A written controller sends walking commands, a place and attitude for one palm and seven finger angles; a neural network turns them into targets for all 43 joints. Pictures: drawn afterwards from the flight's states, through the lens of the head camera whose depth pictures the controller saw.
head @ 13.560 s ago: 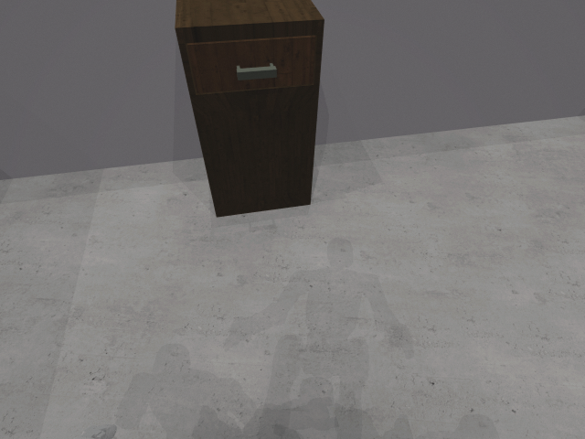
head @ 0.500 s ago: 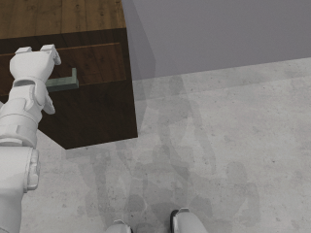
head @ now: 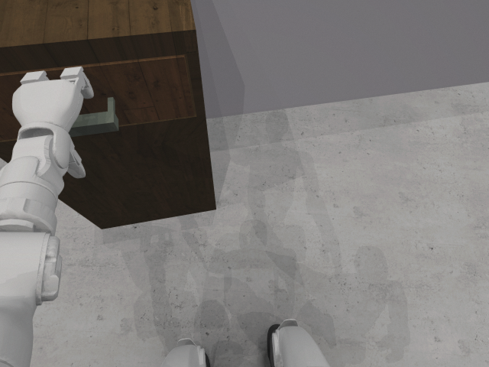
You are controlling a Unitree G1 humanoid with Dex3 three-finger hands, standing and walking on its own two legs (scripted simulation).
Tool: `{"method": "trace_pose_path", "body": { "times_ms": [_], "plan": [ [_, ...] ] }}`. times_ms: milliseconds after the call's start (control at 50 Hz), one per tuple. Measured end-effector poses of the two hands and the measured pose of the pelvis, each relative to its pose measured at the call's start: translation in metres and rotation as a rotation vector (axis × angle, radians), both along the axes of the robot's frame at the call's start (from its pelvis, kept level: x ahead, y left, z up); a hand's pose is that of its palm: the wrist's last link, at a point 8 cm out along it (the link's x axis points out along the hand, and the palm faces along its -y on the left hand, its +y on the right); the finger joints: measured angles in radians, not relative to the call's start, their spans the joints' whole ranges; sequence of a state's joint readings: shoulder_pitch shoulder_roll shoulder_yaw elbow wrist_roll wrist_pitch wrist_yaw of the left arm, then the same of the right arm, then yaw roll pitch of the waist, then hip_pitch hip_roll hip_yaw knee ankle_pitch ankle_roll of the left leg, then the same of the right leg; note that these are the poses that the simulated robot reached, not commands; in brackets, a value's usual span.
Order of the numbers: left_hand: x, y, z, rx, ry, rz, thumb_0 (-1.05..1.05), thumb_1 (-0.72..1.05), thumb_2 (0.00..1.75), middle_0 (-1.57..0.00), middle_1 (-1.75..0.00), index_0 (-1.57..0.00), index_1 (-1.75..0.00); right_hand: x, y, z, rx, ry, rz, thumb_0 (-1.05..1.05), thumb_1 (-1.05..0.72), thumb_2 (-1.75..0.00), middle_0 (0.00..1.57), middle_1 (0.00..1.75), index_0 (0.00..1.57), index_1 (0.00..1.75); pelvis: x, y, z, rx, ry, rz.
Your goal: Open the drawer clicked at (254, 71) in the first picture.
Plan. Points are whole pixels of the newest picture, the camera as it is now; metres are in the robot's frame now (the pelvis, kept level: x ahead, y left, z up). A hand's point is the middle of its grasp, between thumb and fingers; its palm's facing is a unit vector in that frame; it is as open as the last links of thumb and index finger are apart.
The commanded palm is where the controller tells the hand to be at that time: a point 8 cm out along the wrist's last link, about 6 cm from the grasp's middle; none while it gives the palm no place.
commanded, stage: lower the fingers behind the handle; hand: left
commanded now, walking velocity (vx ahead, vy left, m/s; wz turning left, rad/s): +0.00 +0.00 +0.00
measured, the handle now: (80, 115) +0.56 +0.26 -0.01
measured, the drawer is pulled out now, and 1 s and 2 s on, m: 0.00 0.00 0.00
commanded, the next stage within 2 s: close the thumb around the handle in 1.18 s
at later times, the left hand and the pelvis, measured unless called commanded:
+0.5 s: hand (76, 140) +0.51 +0.26 -0.02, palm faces -0.06 +0.00 -1.00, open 13.8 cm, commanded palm +0.51 +0.25 +0.03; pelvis -0.02 +0.00 -0.03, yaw +0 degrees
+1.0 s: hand (84, 144) +0.51 +0.26 -0.04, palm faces -0.05 -0.01 -1.00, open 13.8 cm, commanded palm +0.51 +0.24 +0.01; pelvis -0.03 +0.00 -0.05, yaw +0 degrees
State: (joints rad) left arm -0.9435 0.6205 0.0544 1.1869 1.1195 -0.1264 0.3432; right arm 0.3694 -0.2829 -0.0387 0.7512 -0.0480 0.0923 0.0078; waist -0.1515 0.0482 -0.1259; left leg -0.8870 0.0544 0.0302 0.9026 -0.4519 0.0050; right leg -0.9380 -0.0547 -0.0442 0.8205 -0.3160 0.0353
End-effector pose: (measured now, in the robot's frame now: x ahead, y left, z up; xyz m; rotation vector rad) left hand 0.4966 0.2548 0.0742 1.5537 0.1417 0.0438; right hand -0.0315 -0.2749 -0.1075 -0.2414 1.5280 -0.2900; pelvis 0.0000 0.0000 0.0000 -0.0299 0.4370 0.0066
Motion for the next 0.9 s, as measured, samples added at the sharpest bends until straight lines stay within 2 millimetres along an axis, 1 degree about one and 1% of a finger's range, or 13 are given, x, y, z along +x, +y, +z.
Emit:
{"method": "trace_pose_path", "body": {
  "times_ms": [140, 220, 280, 360, 500, 600, 740, 780, 840, 900],
  "plan": [
    [-0.001, -0.002, -0.001, 0.009, 0.010, 0.022, 0.00, -0.49, 0.31, -0.32, -1.20, -0.31, -1.23, 0.006, 0.000, -0.004, 0.001, -0.037, 0.008, 0.00, -0.90, -0.90, 0.21, 0.30, 0.20, 0.30, -0.006, 0.000, -0.003, 0.001, 0.000, 0.000],
    [-0.003, -0.001, -0.012, 0.020, 0.063, 0.030, 0.00, -0.49, 0.31, -0.32, -1.20, -0.31, -1.22, 0.006, 0.000, -0.006, -0.007, -0.060, 0.009, 0.00, -0.90, -0.90, 0.21, 0.30, 0.20, 0.30, -0.010, 0.000, -0.006, 0.001, 0.006, -0.002],
    [-0.005, -0.002, -0.021, 0.005, 0.076, 0.004, 0.00, -0.49, 0.31, -0.32, -1.20, -0.31, -1.21, 0.003, 0.000, -0.008, -0.016, -0.062, 0.013, 0.00, -0.90, -0.90, 0.21, 0.30, 0.20, 0.30, -0.013, 0.000, -0.010, 0.001, 0.015, -0.003],
    [-0.006, -0.004, -0.029, -0.009, 0.038, -0.031, 0.00, -0.49, 0.31, -0.32, -1.20, -0.32, -1.21, -0.004, 0.000, -0.014, -0.021, -0.043, 0.019, 0.00, -0.90, -0.90, 0.21, 0.30, 0.20, 0.30, -0.015, 0.000, -0.017, -0.002, 0.033, -0.001],
    [-0.003, 0.004, -0.041, 0.017, -0.004, 0.024, 0.00, -0.49, 0.31, -0.32, -1.20, -0.32, -1.20, -0.015, 0.002, -0.023, -0.008, 0.000, 0.012, 0.00, -0.90, -0.90, 0.21, 0.30, 0.20, 0.30, -0.018, 0.001, -0.026, -0.010, 0.060, 0.004],
    [-0.001, 0.003, -0.041, 0.017, 0.004, 0.040, 0.00, -0.49, 0.31, -0.32, -1.20, -0.33, -1.22, -0.018, 0.005, -0.024, 0.002, 0.013, 0.010, 0.00, -0.90, -0.90, 0.21, 0.30, 0.20, 0.30, -0.019, 0.000, -0.027, -0.013, 0.060, 0.008],
    [-0.001, 0.003, -0.040, 0.018, 0.037, 0.039, 0.00, -0.49, 0.31, -0.31, -1.20, -0.31, -1.21, -0.017, 0.005, -0.026, -0.001, -0.007, 0.015, 0.00, -0.90, -0.90, 0.21, 0.30, 0.20, 0.30, -0.021, -0.001, -0.029, -0.013, 0.060, 0.010],
    [-0.001, 0.002, -0.043, 0.024, 0.049, 0.030, 0.00, -0.49, 0.31, -0.31, -1.20, -0.30, -1.20, -0.017, 0.004, -0.028, -0.006, -0.014, 0.018, 0.00, -0.90, -0.90, 0.21, 0.30, 0.20, 0.30, -0.022, -0.001, -0.031, -0.013, 0.063, 0.010],
    [-0.001, -0.001, -0.052, 0.019, 0.068, 0.009, 0.00, -0.49, 0.31, -0.31, -1.20, -0.30, -1.20, -0.017, 0.003, -0.031, -0.013, -0.022, 0.022, 0.00, -0.90, -0.90, 0.21, 0.30, 0.20, 0.30, -0.024, -0.001, -0.036, -0.014, 0.072, 0.011],
    [0.000, -0.001, -0.054, 0.006, 0.023, -0.008, 0.00, -0.49, 0.31, -0.31, -1.20, -0.31, -1.20, -0.017, 0.001, -0.035, -0.018, -0.023, 0.026, 0.00, -0.90, -0.90, 0.21, 0.30, 0.20, 0.30, -0.026, -0.002, -0.041, -0.015, 0.085, 0.009]
  ]
}}
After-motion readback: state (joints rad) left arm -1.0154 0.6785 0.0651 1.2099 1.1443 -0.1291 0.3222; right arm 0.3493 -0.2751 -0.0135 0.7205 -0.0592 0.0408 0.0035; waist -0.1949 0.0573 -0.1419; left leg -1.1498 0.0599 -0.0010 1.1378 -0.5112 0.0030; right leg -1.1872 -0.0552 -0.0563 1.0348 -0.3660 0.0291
